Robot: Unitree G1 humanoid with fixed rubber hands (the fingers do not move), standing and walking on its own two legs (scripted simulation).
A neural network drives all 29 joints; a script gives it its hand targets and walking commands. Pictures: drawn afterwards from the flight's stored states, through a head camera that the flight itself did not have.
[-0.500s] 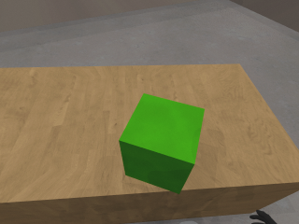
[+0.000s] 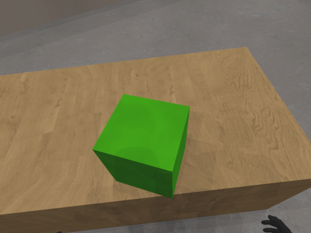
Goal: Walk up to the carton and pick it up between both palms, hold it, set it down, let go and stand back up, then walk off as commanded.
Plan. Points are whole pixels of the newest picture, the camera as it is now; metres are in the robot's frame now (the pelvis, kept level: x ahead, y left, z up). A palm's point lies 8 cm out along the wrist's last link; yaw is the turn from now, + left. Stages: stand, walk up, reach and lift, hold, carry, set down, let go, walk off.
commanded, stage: walk up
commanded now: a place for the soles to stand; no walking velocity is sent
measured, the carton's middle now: (148, 148) +0.38 +0.05 -0.08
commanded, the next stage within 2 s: reach and lift in 1.38 s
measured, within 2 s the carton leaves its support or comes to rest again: neither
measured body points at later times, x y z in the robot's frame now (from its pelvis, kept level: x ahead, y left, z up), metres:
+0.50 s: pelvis -0.03 +0.01 +0.00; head -0.02 +0.01 +0.45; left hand +0.08 +0.33 -0.09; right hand +0.10 -0.29 -0.10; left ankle -0.02 +0.13 -0.73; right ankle +0.01 -0.12 -0.73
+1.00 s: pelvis -0.02 +0.02 +0.00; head -0.01 +0.01 +0.45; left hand +0.10 +0.33 -0.09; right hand +0.11 -0.29 -0.10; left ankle -0.02 +0.13 -0.73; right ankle +0.01 -0.12 -0.73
